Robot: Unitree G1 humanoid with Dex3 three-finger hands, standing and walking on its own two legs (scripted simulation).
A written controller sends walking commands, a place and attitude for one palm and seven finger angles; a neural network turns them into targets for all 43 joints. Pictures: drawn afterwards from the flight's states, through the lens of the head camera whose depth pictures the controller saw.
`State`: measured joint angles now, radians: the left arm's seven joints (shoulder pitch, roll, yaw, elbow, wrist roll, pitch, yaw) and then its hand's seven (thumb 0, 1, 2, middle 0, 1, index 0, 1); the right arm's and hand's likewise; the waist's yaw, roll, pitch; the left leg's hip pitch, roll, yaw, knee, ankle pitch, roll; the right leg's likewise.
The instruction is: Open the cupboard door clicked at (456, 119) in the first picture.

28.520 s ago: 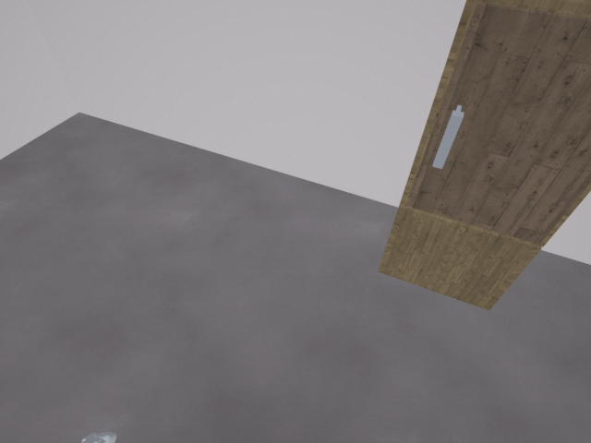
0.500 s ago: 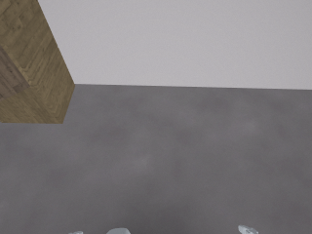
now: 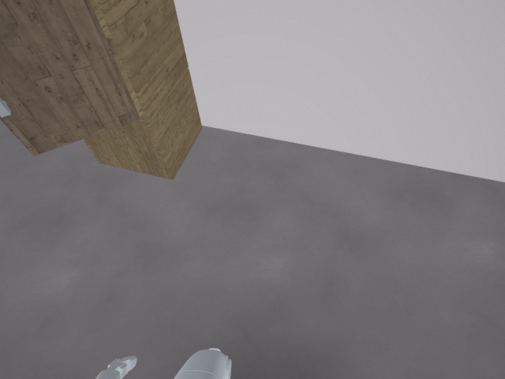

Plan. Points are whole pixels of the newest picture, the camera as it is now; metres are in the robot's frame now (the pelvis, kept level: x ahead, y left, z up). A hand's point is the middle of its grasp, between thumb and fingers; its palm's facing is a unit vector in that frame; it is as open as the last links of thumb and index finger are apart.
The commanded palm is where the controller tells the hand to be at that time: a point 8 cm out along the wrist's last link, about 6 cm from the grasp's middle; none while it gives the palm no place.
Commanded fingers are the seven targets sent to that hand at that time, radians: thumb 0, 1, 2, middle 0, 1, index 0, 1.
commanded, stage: turn to face it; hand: left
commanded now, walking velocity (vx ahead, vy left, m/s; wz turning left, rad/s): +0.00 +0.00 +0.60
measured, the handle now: out of the picture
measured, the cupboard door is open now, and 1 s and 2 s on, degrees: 44 44 44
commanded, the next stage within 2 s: take the last steps up to it in 0.74 s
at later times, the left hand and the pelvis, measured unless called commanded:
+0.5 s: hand out of the picture +0.04 +0.22 -0.16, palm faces +0.31 -0.90 -0.31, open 7.4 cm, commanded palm none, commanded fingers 0.00 0.90 0.90 -0.20 -0.30 -0.20 -0.30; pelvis +0.01 -0.03 -0.01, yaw +17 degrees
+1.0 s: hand out of the picture -0.05 +0.17 -0.18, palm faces +0.51 -0.83 -0.21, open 7.4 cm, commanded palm none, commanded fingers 0.00 0.90 0.90 -0.20 -0.30 -0.20 -0.30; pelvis +0.01 -0.03 +0.00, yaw +28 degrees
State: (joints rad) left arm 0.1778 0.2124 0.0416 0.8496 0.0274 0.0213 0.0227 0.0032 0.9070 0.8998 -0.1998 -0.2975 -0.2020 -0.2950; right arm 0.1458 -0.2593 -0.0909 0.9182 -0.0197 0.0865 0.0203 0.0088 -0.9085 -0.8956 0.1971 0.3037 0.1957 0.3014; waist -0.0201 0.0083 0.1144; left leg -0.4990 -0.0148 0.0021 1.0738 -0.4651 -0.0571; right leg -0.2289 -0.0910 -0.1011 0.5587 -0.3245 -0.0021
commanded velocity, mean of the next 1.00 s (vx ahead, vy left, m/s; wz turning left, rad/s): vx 0.05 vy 0.03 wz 0.39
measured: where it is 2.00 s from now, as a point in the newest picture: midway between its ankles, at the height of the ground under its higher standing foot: (214, 368)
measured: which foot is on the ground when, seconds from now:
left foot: up 0.00-0.16, down 0.18-0.50, up 0.52-0.82, down 0.84-1.00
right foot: down 0.00-0.18, up 0.20-0.48, down 0.50-0.84, up 0.86-1.00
